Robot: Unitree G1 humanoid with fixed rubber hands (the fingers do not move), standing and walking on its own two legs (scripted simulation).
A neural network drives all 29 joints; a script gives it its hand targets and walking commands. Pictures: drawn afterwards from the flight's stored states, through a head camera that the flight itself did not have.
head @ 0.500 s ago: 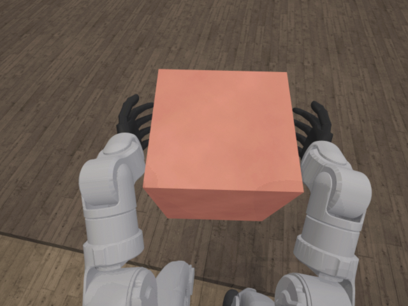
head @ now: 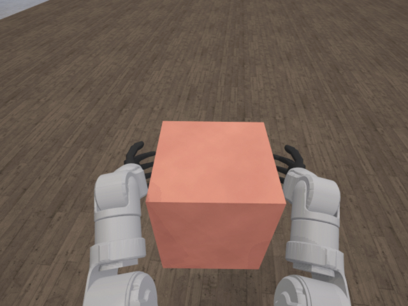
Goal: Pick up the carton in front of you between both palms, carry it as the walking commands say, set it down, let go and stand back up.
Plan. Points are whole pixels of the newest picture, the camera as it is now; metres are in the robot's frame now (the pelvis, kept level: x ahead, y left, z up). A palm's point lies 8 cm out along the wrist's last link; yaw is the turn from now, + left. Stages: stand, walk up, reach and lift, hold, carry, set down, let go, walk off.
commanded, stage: carry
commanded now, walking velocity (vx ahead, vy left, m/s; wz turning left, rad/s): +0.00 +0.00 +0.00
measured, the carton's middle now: (212, 197) +0.33 +0.00 +0.05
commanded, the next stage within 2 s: none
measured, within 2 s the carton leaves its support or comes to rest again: neither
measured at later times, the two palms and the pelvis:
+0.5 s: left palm (138, 176) +0.33 +0.15 +0.12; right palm (298, 181) +0.32 -0.16 +0.12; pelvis +0.00 -0.01 +0.00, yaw +0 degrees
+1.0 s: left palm (138, 179) +0.32 +0.14 +0.12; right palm (300, 185) +0.32 -0.16 +0.11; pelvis +0.00 -0.01 +0.00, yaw +0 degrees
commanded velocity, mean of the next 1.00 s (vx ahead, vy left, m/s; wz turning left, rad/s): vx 0.01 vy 0.00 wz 0.00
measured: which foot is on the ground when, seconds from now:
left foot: down 0.00-1.00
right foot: down 0.00-1.00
